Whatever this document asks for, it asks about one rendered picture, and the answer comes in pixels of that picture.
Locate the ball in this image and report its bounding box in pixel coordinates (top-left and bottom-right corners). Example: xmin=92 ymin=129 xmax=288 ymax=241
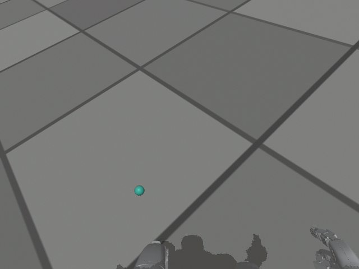
xmin=135 ymin=185 xmax=144 ymax=195

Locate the right robot hand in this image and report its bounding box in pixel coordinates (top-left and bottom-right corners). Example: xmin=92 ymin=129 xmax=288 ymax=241
xmin=310 ymin=228 xmax=359 ymax=269

